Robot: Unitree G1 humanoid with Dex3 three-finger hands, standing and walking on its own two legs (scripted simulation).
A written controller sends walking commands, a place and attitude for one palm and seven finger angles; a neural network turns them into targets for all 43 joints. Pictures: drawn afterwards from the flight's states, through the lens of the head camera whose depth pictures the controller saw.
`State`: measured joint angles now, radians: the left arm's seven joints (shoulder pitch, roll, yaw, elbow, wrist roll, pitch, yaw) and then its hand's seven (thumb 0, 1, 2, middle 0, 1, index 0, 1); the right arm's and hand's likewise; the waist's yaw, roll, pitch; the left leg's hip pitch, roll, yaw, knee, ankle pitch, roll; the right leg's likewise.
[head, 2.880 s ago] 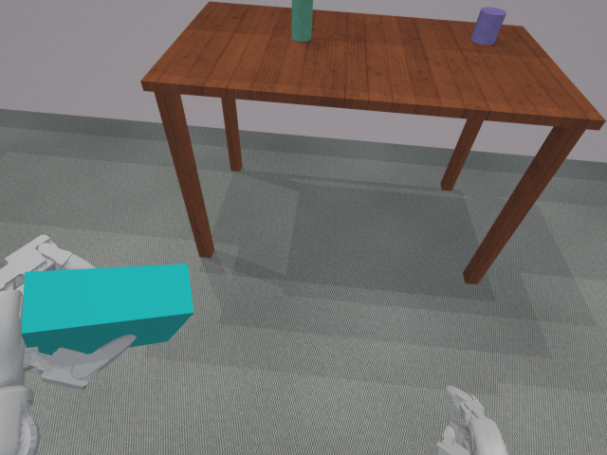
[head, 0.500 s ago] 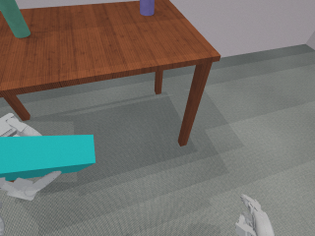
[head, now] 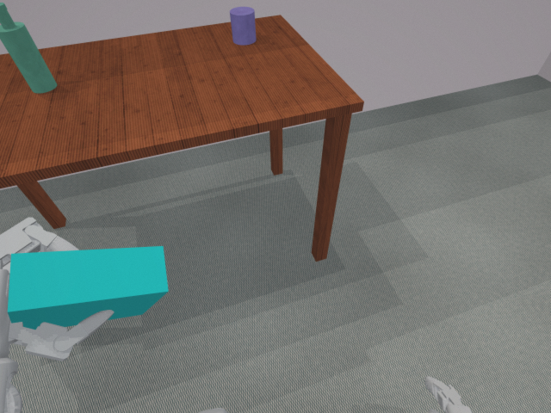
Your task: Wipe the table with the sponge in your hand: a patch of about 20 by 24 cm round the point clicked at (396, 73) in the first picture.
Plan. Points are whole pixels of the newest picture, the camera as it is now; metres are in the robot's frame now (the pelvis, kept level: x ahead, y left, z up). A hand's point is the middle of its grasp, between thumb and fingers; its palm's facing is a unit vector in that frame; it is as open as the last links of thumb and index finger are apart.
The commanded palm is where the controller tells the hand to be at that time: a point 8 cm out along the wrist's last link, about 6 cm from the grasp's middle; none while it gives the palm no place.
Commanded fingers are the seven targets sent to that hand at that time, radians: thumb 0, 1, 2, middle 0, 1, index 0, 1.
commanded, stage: take the last steps up to it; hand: left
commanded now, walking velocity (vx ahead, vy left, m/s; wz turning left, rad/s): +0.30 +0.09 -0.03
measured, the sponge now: (112, 287) +0.23 +0.20 +0.14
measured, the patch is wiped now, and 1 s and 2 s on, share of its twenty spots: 0.00 0.00 0.00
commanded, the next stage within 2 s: come to a stop and stand still in 1.60 s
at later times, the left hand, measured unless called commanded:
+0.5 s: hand (81, 238) +0.28 +0.25 +0.16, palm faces +0.42 -0.80 -0.43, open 9.3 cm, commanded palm +0.22 +0.29 +0.17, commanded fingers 0.00 0.10 1.30 -1.20 -1.60 -1.20 -1.60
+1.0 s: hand (124, 160) +0.41 +0.24 +0.17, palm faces +0.32 -0.82 -0.47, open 9.3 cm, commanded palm +0.36 +0.29 +0.17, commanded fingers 0.00 0.10 1.30 -1.20 -1.60 -1.20 -1.60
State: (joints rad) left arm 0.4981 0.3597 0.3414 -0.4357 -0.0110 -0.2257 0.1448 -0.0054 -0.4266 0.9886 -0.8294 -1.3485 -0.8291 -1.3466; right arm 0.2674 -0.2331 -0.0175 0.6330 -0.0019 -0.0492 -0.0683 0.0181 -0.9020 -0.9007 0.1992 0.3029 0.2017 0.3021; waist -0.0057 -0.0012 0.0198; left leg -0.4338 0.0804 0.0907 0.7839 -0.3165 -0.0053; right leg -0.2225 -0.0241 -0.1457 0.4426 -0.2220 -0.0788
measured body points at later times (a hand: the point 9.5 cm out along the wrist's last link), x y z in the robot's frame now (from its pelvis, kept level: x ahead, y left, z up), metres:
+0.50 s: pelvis +0.06 +0.01 -0.02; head +0.08 -0.01 +0.43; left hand +0.25 +0.29 +0.18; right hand +0.22 -0.20 -0.13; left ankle +0.04 +0.14 -0.71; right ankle +0.09 -0.09 -0.74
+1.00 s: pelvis +0.18 +0.02 -0.01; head +0.21 +0.01 +0.44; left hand +0.39 +0.28 +0.19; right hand +0.33 -0.20 -0.11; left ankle +0.17 +0.16 -0.74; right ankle +0.21 -0.09 -0.72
